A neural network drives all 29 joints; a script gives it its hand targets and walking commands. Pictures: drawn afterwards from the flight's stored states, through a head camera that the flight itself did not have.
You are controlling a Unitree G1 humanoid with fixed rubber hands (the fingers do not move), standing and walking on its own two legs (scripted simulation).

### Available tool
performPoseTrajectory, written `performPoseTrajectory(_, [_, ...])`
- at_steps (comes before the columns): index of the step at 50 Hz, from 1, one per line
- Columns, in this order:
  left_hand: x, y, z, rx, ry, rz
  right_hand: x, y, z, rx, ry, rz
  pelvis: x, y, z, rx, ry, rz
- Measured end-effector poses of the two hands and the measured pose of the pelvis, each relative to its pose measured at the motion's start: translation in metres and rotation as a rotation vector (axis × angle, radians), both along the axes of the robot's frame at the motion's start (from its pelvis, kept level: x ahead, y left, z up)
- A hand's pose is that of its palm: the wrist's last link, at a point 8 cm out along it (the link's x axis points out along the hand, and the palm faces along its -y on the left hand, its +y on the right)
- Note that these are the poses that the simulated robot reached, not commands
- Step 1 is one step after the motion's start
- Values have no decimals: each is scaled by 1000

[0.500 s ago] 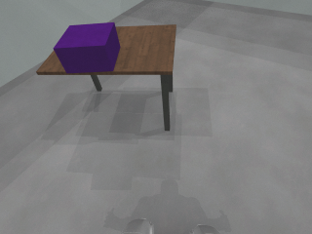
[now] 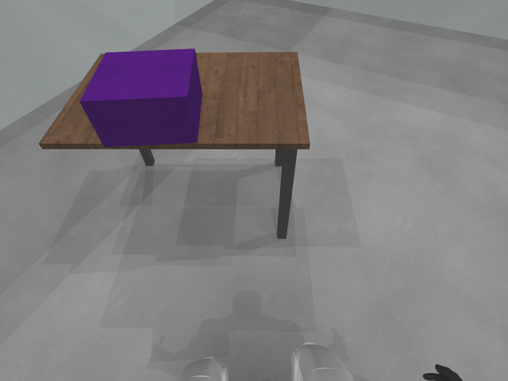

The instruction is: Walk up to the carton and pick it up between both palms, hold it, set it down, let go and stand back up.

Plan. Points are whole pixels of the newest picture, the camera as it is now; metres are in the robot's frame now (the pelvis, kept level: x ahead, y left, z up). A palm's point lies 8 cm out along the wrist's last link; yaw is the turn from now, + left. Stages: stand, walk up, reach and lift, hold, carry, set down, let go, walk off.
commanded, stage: walk up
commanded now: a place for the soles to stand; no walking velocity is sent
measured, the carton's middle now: (150, 96) +0.87 +0.32 -0.05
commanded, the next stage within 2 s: none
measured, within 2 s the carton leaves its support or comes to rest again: neither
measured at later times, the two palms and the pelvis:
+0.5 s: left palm out of the picture +0.17 +0.52 -0.10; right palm (358, 308) +0.25 -0.17 -0.10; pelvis +0.13 +0.17 -0.03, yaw -2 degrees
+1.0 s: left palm out of the picture +0.28 +0.62 -0.08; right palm (292, 264) +0.35 -0.06 -0.10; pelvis +0.26 +0.28 -0.01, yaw -4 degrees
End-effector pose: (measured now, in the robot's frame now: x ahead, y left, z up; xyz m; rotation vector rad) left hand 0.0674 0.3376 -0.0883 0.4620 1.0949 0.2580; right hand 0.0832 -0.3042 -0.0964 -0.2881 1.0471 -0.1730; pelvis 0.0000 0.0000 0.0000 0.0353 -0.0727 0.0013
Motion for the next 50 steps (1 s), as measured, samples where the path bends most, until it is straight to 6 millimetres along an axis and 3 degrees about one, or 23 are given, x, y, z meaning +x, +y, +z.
performPoseTrajectory(4, [35, 4, 7, 15, -32, -38, -5, 8, -16, 12, 83, -42, 26, 12, -2, -48, 13, 6])
performPoseTrajectory(7, [45, 17, 15, 31, -57, -10, 9, 19, -20, 7, 139, -40, 45, 25, 0, -66, 26, 2])
performPoseTrajectory(15, [44, 83, 23, 89, 15, 41, 107, 58, -6, -31, 11, 21, 82, 77, 1, -81, 15, -10])
performPoseTrajectory(19, [54, 129, 12, 103, 46, 47, 155, 85, 2, -52, -73, 35, 104, 116, -11, -69, 9, -15])
performPoseTrajectory(22, [74, 165, -4, 112, 66, 45, 173, 108, 0, -76, -125, 29, 122, 147, -24, -31, -10, -20])
performPoseTrajectory(27, [130, 194, -14, 86, 46, 22, 163, 146, -9, -58, -85, -32, 142, 175, -25, -28, -27, -48])
performPoseTrajectory(33, [189, 198, -6, 54, 8, -43, 135, 180, -20, -13, 35, -95, 169, 191, -15, -9, -13, -73])
performPoseTrajectory(36, [210, 198, -1, 54, -13, -64, 126, 187, -30, 2, 97, -125, 184, 199, -15, -38, -2, -72])
performPoseTrajectory(39, [217, 206, 5, 63, -38, -47, 132, 199, -35, 6, 164, -130, 202, 207, -12, -63, 16, -64])
performPoseTrajectory(43, [213, 228, 13, 81, -19, 7, 170, 212, -29, -8, 149, -101, 221, 226, -6, -79, 11, -62])
performPoseTrajectory(50, [216, 285, 12, 99, 53, 29, 263, 241, -8, -45, -1, -60, 256, 276, -7, -71, 3, -68])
